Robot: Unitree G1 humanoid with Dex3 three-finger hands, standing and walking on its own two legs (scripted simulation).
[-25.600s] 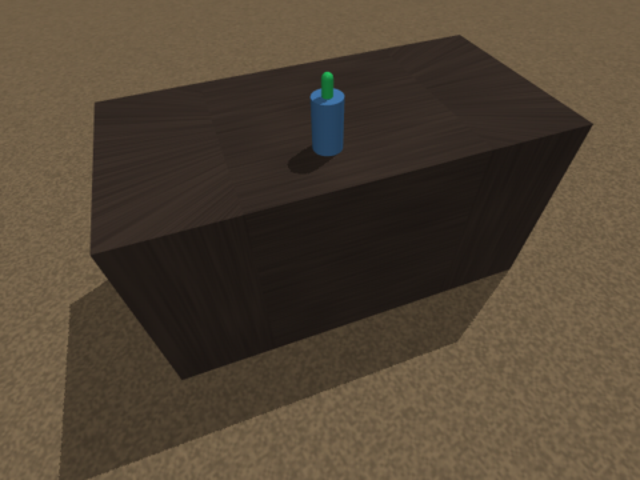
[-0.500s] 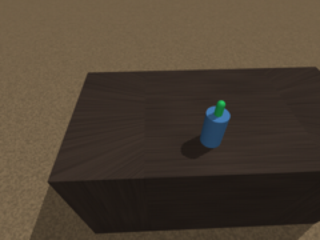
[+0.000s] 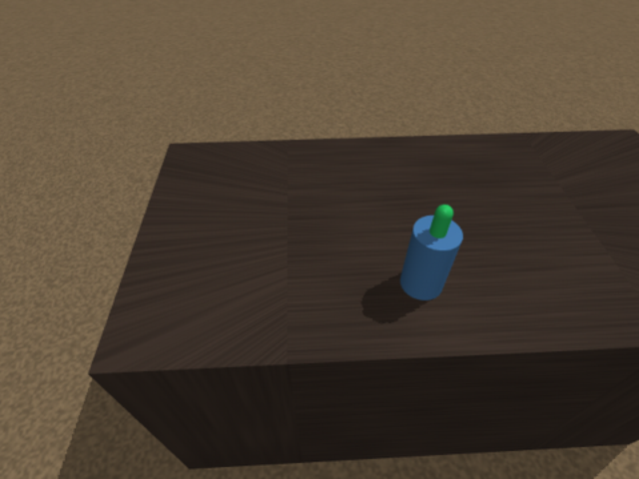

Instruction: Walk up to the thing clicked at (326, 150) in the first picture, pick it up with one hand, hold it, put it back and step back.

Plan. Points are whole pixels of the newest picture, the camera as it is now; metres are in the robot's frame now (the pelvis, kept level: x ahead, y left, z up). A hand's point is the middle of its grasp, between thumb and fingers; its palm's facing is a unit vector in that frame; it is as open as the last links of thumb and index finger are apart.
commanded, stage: home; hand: right
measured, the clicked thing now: (432, 249) +0.49 -0.17 -0.03
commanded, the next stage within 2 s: stand in 0.44 s
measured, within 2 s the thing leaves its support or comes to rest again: neither
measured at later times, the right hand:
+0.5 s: hand out of the picture +0.07 -0.25 -0.15, palm faces -0.01 +0.93 -0.36, open 17.3 cm
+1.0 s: hand out of the picture +0.08 -0.25 -0.15, palm faces -0.01 +0.94 -0.35, open 9.0 cm
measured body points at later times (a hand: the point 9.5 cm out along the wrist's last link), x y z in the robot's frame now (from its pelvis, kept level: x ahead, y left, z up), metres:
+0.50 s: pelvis +0.00 +0.00 +0.00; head +0.00 +0.01 +0.45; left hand +0.06 +0.30 -0.14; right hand +0.08 -0.30 -0.13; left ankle +0.04 +0.12 -0.75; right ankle -0.04 -0.15 -0.75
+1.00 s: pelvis +0.01 +0.00 +0.00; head +0.01 +0.01 +0.45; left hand +0.07 +0.30 -0.14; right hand +0.08 -0.30 -0.13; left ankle +0.04 +0.12 -0.75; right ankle -0.04 -0.15 -0.75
